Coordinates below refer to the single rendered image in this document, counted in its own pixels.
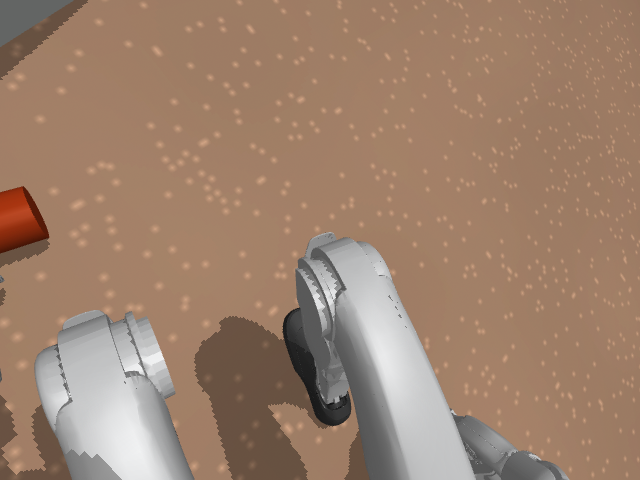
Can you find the right robot foot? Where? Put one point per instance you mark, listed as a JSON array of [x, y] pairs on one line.
[[303, 362]]

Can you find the right robot hand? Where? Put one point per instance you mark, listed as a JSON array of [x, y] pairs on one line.
[[487, 450]]

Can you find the right robot arm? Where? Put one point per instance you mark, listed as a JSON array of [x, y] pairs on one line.
[[524, 465]]

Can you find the can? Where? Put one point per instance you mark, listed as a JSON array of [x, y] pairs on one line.
[[21, 222]]

